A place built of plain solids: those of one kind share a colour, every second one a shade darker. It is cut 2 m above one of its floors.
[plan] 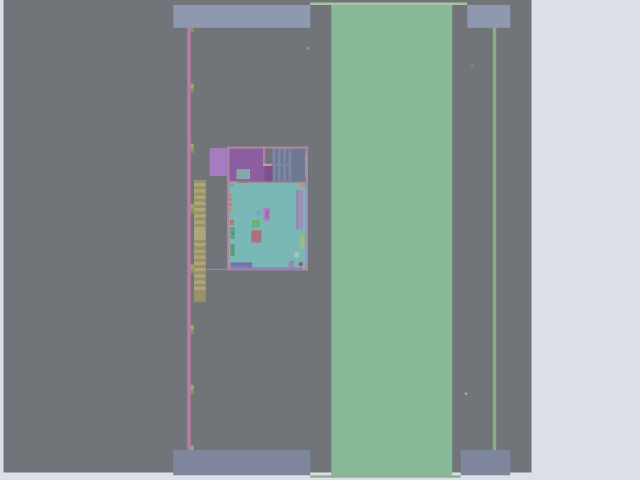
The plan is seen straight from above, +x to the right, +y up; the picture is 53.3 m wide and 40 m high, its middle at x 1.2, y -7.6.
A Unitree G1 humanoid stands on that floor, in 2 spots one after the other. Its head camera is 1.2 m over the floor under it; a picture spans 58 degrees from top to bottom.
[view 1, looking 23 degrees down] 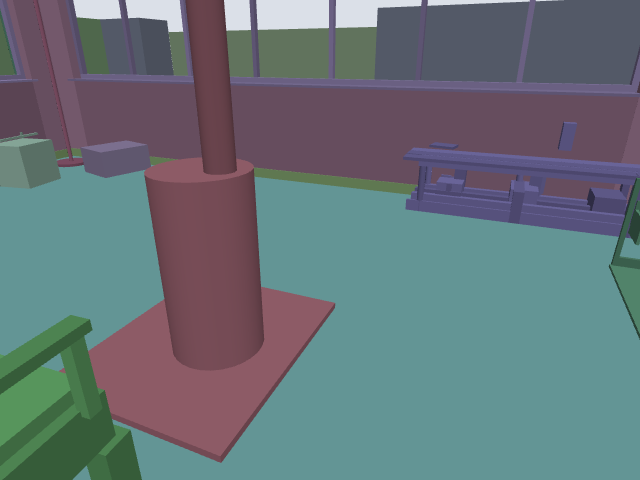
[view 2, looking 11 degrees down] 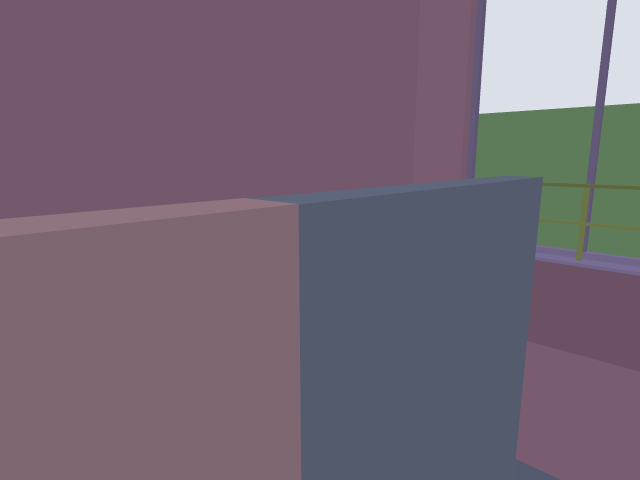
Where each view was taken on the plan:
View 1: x -5.20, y -6.00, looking -67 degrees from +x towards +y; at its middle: raised_floor_operating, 3.07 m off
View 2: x -3.48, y -2.09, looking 43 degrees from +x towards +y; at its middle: stair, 0.97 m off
